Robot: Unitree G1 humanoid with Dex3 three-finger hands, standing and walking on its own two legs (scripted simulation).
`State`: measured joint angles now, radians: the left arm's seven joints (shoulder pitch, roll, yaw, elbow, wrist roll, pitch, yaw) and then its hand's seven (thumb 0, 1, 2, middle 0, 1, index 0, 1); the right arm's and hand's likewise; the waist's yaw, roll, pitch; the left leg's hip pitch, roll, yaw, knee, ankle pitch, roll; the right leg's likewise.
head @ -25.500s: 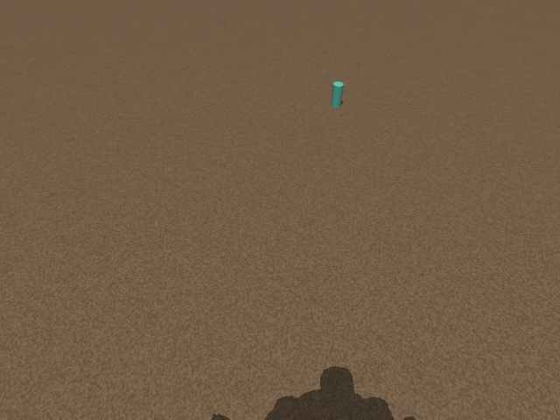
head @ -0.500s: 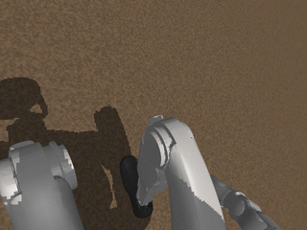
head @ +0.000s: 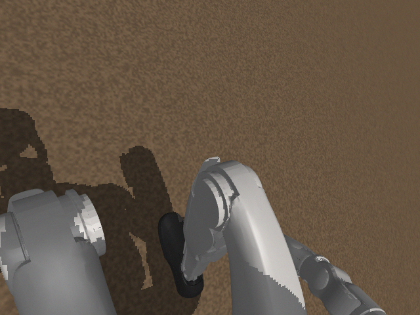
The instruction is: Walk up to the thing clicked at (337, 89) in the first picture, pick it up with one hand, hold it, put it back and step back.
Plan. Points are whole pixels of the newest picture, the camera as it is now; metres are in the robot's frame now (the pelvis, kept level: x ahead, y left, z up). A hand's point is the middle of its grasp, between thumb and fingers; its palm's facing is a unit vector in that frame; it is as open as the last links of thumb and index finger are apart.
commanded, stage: open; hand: left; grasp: from the side
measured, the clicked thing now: out of the picture +0.41 +0.33 -0.19
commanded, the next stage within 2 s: withdraw in 0.40 s
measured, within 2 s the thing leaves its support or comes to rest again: rests again in 0.16 s
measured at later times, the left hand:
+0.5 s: hand out of the picture +0.41 +0.33 -0.18, palm faces +0.53 -0.85 +0.00, open 15.2 cm
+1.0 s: hand out of the picture +0.36 +0.40 -0.09, palm faces +0.50 -0.87 -0.05, open 17.6 cm
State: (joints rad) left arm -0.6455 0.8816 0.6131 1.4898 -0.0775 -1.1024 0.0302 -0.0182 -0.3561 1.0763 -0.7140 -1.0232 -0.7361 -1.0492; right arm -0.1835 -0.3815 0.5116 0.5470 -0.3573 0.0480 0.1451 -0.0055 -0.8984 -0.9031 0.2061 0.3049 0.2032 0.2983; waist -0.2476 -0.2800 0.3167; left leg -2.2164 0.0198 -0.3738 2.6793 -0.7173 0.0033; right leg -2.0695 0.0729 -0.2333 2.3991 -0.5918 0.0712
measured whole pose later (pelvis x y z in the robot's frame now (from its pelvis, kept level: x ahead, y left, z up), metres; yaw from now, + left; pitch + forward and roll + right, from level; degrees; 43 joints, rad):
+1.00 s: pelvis +0.00 +0.00 +0.02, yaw +2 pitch +18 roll -17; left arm -0.50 0.79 0.59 1.12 -0.22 -0.83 -0.20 -0.01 -0.60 0.07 -0.07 -0.06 -0.08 -0.05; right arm -0.06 -0.37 0.35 0.57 -0.21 0.06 0.11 0.00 -0.89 -0.90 0.21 0.31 0.21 0.30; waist -0.15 -0.15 0.13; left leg -2.24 0.02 -0.30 2.58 -0.70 0.02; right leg -2.09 0.04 -0.19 2.34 -0.62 0.06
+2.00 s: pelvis +0.08 -0.01 +0.37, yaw +15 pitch +20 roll -3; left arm 0.21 0.29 0.12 0.26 -0.01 0.22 0.17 -0.01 -0.47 0.10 -0.06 -0.06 -0.07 -0.06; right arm 0.18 -0.23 0.01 0.51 0.05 -0.02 -0.15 0.00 -0.90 -0.90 0.20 0.31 0.20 0.30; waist -0.04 0.01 -0.17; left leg -1.12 0.05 -0.06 1.34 -0.58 -0.02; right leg -1.08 -0.02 -0.06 1.29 -0.56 0.01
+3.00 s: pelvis +0.11 -0.01 +0.44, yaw +16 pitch +8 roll -2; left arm 0.47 0.20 -0.02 0.00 -0.01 0.27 0.14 -0.01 -0.59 0.03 -0.05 -0.04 -0.05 -0.04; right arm 0.28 -0.21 0.02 0.51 0.01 -0.11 -0.18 0.01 -0.90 -0.90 0.20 0.31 0.20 0.30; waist -0.03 0.04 -0.10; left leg -0.62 0.05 -0.04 0.97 -0.48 -0.03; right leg -0.59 -0.01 -0.06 0.92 -0.46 0.00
